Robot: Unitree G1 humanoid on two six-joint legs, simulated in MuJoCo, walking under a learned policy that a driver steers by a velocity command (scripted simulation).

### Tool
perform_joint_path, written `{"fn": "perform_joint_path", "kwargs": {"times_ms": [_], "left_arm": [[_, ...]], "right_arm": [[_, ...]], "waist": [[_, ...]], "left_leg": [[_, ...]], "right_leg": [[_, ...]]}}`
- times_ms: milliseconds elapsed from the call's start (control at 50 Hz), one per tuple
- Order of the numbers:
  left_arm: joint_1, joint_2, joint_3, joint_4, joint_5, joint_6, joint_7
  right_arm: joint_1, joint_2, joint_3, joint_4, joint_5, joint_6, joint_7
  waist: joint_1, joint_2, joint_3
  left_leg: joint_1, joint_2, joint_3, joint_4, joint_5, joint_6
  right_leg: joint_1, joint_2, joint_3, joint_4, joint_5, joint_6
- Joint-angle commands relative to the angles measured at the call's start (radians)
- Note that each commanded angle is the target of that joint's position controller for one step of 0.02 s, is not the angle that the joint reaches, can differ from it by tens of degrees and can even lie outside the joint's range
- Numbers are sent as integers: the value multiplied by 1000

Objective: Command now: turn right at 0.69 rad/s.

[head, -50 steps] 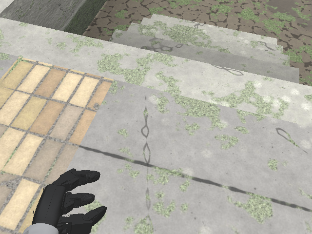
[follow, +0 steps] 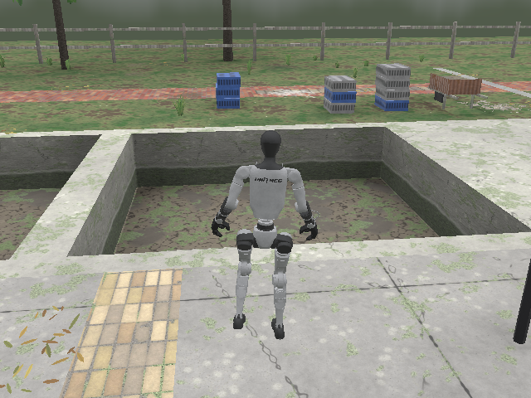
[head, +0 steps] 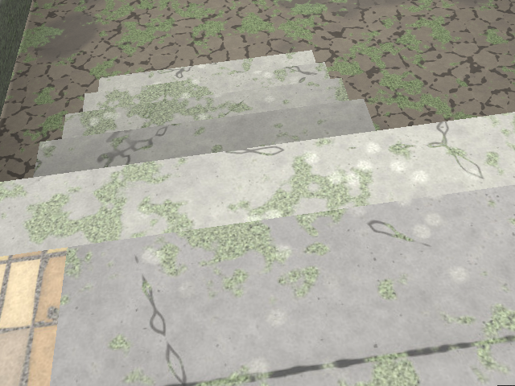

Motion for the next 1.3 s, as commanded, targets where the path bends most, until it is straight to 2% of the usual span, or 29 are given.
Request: {"fn": "perform_joint_path", "kwargs": {"times_ms": [20,180,240,260,280,300,320,420,480,520,540,580,660,880,900,920,960,980,1000,1040,1080,1100,1120,1140,1160,1180,1200,1240,1300], "left_arm": [[-32,148,40,-79,1,-12,18],[-61,130,17,-71,16,-3,-8],[-74,90,1,-61,5,-5,-8],[-39,56,-9,-59,20,-11,-6],[21,41,-11,-57,21,-22,-11],[-20,81,0,-59,27,-28,-8],[-62,112,13,-55,17,-28,-5],[-44,-2,-10,-10,9,-10,-14],[-22,-6,-10,22,14,-11,-20],[-32,68,1,-3,27,-10,-14],[-26,73,8,26,26,-13,-19],[-31,13,-7,21,33,-25,-24],[-4,17,-9,32,30,-45,-16],[30,-21,-16,39,25,-48,-5],[67,-13,-11,52,22,-43,-2],[98,18,1,58,12,-38,-2],[163,64,10,61,-4,-57,-7],[169,94,17,71,-13,-75,-9],[155,105,22,76,-19,-89,-7],[105,70,10,60,-16,-105,-12],[-6,62,5,29,-28,-97,-23],[-23,43,1,23,-17,-92,-22],[-60,48,12,33,69,-87,-35],[-121,-56,-14,-30,68,-100,-33],[-103,-48,-17,-62,59,-105,-40],[-131,-25,-13,-57,55,-103,-48],[-106,0,-10,-33,59,-104,-61],[-60,4,-10,4,68,-94,-84],[-121,-8,-18,-7,59,-74,-95]], "right_arm": [[-12,-41,2,-49,4,-10,6],[2,-56,8,-61,13,-15,29],[60,-43,12,-53,1,-31,41],[71,-96,4,-65,-21,-32,37],[37,-145,-4,-60,-30,-28,32],[29,-81,12,-64,-31,-29,30],[14,-62,18,-71,-23,-31,28],[-3,-66,21,-68,3,-13,18],[45,-35,32,-55,11,-4,27],[88,-29,38,-56,-8,-23,41],[96,-11,41,-55,-9,-28,43],[33,-24,39,-60,-7,-27,41],[41,-8,40,-58,0,-16,31],[75,5,36,-14,3,-19,20],[108,4,34,2,5,-16,18],[126,-13,26,9,15,-16,18],[70,-18,25,-23,40,-42,23],[34,15,33,-41,56,-66,30],[3,7,31,-52,58,-85,34],[18,3,29,-54,62,-107,48],[188,21,30,14,56,-115,60],[318,-1,14,79,39,-116,60],[494,-55,1,114,-48,-88,65],[615,-175,-22,114,-70,-86,61],[507,-152,-10,81,-56,-71,60],[403,-121,-3,57,-41,-67,59],[361,-94,3,48,-33,-73,61],[337,-56,20,52,-26,-85,56],[409,-33,29,97,-10,-98,56]], "waist": [[6,-131,-193],[33,-178,-141],[-14,-148,-132],[10,-37,-146],[84,178,-128],[47,223,-135],[25,190,-115],[19,133,-95],[15,138,-113],[-27,18,-121],[-45,-100,-113],[-13,-64,-71],[-10,-63,-49],[-1,-20,-38],[4,-31,-78],[12,-53,-43],[47,-129,73],[46,-201,102],[48,-225,132],[22,-209,102],[-72,-193,34],[-119,-145,-16],[-216,60,-39],[-251,348,-56],[-166,256,-1],[-106,105,94],[-73,23,71],[-41,47,42],[-47,65,84]], "left_leg": [[-14,3,-24,-126,50,-17],[172,9,0,-339,-33,11],[380,31,2,-637,219,55],[462,159,-116,-668,381,98],[466,282,-253,-678,551,221],[404,355,-345,-726,483,316],[403,330,-327,-728,429,312],[417,214,-156,-676,447,236],[405,160,-104,-636,381,183],[345,107,-66,-593,209,110],[382,59,3,-597,131,75],[401,54,18,-562,138,58],[396,58,11,-552,176,70],[377,56,9,-557,173,52],[377,25,43,-537,-18,59],[313,0,61,-511,-249,73],[116,10,62,-413,-352,99],[68,-1,101,-313,-188,102],[38,35,66,-256,-118,122],[39,77,36,-270,-168,166],[373,26,125,-497,-23,177],[577,-33,180,-505,69,143],[809,35,39,-627,-94,138],[890,327,-471,-826,-459,190],[786,403,-771,-947,-612,286],[709,413,-683,-936,-592,291],[660,357,-554,-913,-493,265],[582,262,-376,-956,-345,233],[585,215,-242,-1003,-134,241]], "right_leg": [[221,-224,239,-96,313,-150],[138,-225,345,-65,271,-174],[83,-155,322,-26,175,-102],[26,-88,258,62,16,-40],[-45,41,105,162,-222,23],[-32,15,58,213,-309,65],[-26,-8,45,267,-305,83],[24,-43,-36,182,-259,123],[177,-33,-66,-74,10,103],[232,-122,30,-38,214,56],[145,-111,33,-29,58,21],[80,-104,40,-68,-33,19],[67,-92,29,-60,-19,37],[85,-75,14,-41,-11,36],[103,-58,2,-49,-207,20],[79,-62,28,-71,-476,-11],[71,-188,229,-193,-772,-105],[99,-288,381,-289,-797,-160],[87,-351,467,-332,-732,-197],[122,-359,427,-333,-562,-183],[-19,-241,205,-259,-446,-114],[-109,-171,115,-144,-418,-85],[-291,-52,-12,152,-379,-60],[-528,37,-82,547,-378,-30],[-654,23,30,665,-288,-48],[-704,-72,18,711,-153,-46],[-636,-114,-14,682,-71,-33],[-514,-141,-50,627,-12,-2],[-538,-135,-100,562,75,21]]}}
